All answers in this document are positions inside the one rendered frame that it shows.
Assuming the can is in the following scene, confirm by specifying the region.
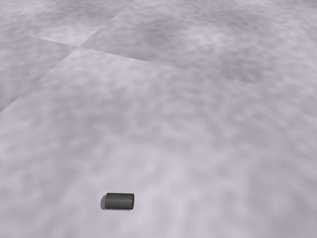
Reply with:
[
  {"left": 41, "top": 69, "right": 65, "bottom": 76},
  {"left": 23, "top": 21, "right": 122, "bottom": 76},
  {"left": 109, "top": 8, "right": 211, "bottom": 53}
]
[{"left": 105, "top": 193, "right": 134, "bottom": 209}]

